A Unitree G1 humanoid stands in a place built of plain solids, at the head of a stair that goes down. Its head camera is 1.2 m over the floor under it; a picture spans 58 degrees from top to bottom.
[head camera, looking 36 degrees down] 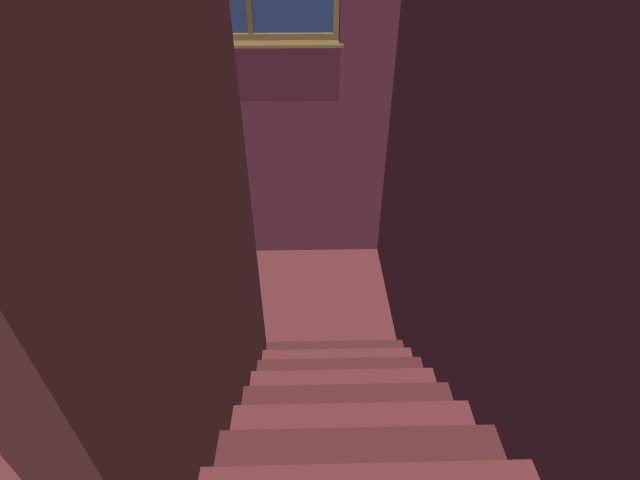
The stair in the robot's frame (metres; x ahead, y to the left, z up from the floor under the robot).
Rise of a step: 0.17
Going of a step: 0.22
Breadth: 1.10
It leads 1 degrees to the left of straight ahead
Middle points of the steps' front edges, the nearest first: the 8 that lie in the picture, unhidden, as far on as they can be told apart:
0.69 -0.17 -0.17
0.92 -0.17 -0.35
1.14 -0.16 -0.52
1.36 -0.16 -0.70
1.59 -0.15 -0.87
1.81 -0.15 -1.05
2.03 -0.14 -1.22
2.25 -0.14 -1.40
